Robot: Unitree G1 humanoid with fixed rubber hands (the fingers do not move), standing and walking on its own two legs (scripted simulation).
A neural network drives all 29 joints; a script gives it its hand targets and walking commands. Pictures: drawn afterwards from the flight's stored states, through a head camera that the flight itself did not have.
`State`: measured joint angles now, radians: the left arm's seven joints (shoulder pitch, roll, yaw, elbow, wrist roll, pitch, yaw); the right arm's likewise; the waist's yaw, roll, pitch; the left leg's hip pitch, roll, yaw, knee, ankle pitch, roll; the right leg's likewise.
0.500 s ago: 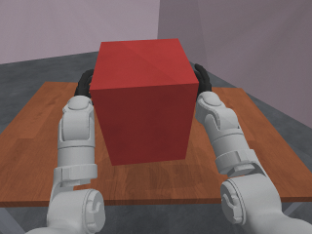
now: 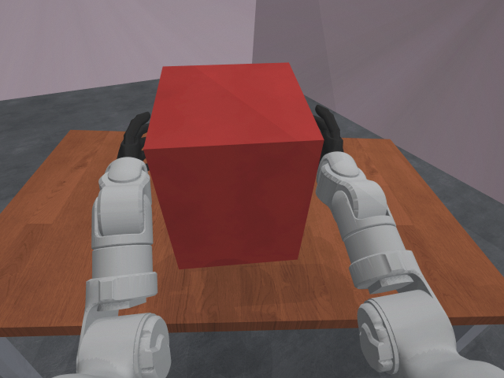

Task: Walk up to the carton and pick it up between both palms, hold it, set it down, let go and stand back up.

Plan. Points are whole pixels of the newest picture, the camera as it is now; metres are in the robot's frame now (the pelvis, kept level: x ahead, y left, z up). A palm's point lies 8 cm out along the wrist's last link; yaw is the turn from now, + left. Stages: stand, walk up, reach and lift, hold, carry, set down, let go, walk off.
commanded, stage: hold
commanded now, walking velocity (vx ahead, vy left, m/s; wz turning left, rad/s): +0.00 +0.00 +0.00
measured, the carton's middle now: (233, 167) +0.39 +0.01 +0.19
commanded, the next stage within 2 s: none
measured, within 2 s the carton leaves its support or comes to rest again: neither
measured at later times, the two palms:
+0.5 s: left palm (131, 162) +0.36 +0.16 +0.22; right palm (328, 154) +0.36 -0.13 +0.23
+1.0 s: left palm (130, 163) +0.36 +0.16 +0.22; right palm (326, 152) +0.36 -0.13 +0.23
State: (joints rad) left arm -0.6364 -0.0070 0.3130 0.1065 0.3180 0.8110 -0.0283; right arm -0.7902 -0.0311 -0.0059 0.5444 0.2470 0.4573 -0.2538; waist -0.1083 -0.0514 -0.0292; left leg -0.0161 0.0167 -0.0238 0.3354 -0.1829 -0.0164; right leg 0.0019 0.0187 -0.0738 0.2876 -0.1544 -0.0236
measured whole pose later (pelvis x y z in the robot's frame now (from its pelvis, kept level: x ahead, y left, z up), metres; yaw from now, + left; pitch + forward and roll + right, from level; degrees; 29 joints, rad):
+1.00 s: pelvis +0.00 +0.00 +0.00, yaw +0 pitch -8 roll -1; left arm -0.65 0.01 0.31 0.14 0.31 0.79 -0.03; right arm -0.82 -0.04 0.00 0.57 0.25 0.45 -0.26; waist -0.10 -0.06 -0.04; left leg -0.02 0.02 -0.03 0.34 -0.18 -0.02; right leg 0.00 0.02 -0.08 0.28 -0.15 -0.02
